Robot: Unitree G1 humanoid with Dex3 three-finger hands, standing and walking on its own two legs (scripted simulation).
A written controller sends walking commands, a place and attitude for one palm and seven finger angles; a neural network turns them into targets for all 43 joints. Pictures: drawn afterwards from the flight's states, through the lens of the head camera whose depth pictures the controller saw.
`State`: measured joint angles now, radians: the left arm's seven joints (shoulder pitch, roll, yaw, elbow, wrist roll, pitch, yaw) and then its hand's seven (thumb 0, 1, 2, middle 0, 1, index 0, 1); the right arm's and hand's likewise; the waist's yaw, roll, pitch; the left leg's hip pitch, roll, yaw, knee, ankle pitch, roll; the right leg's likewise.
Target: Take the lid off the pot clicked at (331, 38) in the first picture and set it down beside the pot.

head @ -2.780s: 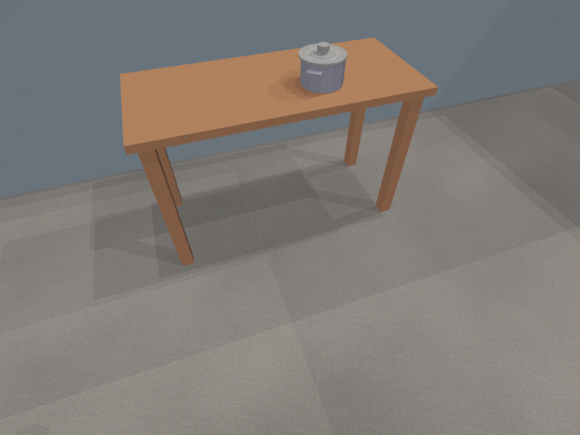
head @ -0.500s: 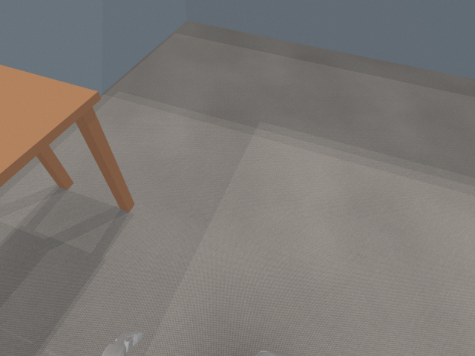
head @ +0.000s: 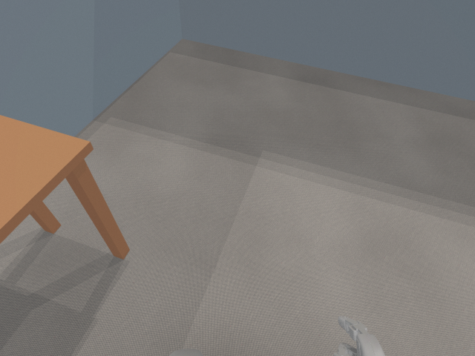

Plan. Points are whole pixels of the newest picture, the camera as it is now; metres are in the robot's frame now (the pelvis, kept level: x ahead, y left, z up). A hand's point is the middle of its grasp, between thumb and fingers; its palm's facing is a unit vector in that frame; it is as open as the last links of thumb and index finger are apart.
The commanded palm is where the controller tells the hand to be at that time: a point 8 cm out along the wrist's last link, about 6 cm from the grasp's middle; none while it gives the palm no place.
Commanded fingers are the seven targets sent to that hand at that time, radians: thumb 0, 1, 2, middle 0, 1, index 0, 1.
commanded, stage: walk to a spot facing it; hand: left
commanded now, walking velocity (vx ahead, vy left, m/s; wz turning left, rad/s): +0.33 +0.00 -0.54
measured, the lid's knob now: out of the picture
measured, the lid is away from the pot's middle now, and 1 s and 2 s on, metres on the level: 0.00 0.00 0.00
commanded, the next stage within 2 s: turn to face it in 0.38 s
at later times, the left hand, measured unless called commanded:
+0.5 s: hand (215, 242) +0.38 +0.10 -0.15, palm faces -0.31 -0.92 -0.26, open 7.4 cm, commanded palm none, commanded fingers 0.00 0.90 0.90 -0.20 -0.30 -0.20 -0.30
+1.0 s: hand (209, 254) +0.36 +0.11 -0.18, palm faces -0.03 -0.99 -0.16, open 7.3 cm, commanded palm none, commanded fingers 0.00 0.90 0.90 -0.20 -0.30 -0.20 -0.30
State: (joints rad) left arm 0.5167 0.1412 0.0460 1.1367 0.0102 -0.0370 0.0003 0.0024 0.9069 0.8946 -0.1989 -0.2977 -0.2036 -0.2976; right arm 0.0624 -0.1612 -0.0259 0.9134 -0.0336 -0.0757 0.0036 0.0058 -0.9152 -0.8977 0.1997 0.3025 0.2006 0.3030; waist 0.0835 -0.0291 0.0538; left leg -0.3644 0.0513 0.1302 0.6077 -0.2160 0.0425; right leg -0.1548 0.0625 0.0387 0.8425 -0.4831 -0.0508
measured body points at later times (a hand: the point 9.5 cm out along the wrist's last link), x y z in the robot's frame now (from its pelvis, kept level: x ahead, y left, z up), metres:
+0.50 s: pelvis +0.17 -0.05 -0.01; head +0.20 -0.07 +0.44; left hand +0.39 +0.15 -0.13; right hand +0.03 -0.26 -0.16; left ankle +0.07 +0.10 -0.70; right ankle +0.25 -0.16 -0.73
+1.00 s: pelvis +0.27 -0.06 +0.00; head +0.29 -0.03 +0.45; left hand +0.36 +0.17 -0.16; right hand +0.28 -0.31 -0.14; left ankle +0.30 +0.02 -0.72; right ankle +0.24 -0.17 -0.70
